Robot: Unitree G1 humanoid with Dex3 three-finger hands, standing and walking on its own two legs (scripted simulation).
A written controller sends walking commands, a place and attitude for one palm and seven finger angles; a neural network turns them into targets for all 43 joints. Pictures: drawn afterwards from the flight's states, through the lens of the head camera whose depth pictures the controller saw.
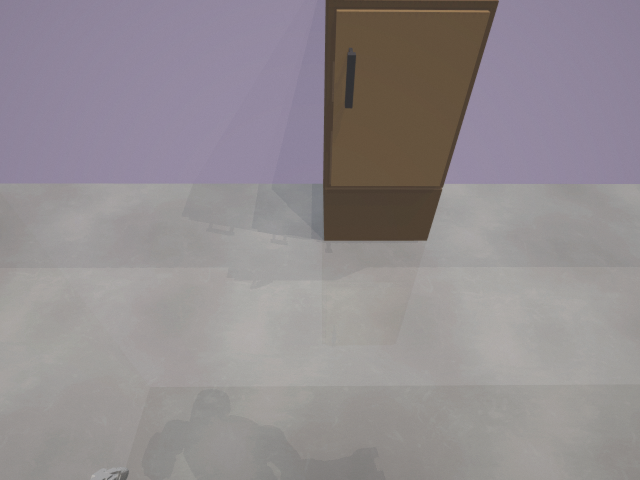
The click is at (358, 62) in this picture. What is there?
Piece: cupboard door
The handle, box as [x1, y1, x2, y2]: [345, 48, 355, 107]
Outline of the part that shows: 352,48 349,48 347,55 345,107 351,107 352,105 355,52 352,51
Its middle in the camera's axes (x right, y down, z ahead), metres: +0.08 -0.47 +1.14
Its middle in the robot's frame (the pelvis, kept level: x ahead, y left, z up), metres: +1.17 -0.02 -0.02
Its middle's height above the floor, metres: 0.75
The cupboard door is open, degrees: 0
